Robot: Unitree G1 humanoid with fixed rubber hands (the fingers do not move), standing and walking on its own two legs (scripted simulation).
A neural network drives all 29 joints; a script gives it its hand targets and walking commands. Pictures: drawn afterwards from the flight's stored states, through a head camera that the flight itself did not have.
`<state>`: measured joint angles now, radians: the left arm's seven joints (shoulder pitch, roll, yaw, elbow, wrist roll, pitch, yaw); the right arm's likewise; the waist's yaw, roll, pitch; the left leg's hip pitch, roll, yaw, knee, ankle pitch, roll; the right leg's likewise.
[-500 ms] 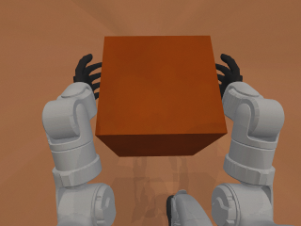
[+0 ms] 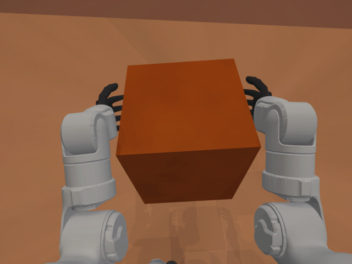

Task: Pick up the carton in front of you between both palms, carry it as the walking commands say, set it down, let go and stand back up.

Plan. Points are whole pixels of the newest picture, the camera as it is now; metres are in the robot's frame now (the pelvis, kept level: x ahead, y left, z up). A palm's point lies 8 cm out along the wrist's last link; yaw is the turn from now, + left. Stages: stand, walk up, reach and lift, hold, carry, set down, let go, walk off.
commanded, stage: carry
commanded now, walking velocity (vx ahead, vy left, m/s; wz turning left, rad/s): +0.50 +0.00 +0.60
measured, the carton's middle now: (184, 138) +0.37 +0.00 +0.10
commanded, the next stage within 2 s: none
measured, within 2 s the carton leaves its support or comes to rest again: neither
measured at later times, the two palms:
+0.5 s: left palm (91, 44) +0.64 +0.23 +0.19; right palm (197, 25) +0.71 -0.06 +0.20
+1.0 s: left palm out of the picture +0.97 +0.15 +0.24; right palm out of the picture +0.91 -0.14 +0.24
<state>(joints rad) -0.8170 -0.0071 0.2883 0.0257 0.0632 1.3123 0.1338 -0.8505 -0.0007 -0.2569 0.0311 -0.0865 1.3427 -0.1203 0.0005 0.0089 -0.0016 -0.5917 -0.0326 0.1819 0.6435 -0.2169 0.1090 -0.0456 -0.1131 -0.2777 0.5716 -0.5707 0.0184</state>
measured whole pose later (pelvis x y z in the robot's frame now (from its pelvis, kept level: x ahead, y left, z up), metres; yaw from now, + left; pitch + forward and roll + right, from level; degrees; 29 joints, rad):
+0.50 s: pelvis +0.30 -0.01 +0.04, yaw +10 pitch +5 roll -2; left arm -0.82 -0.01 0.26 0.06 0.08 1.29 0.14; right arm -0.82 0.00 -0.28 0.03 -0.07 1.32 -0.12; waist 0.09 0.02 0.01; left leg -0.36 -0.04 -0.01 1.05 -0.46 0.03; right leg -0.55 0.03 -0.09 0.66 -0.27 -0.10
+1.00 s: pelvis +0.56 +0.06 +0.07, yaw -6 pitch +5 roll -3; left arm -0.89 0.03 0.25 0.13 0.06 1.34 0.13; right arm -0.79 0.02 -0.28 0.05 -0.06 1.33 -0.14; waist -0.07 -0.01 -0.03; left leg -0.20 0.07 0.18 0.45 -0.43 0.01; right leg -0.72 0.00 -0.06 1.17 -0.40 -0.04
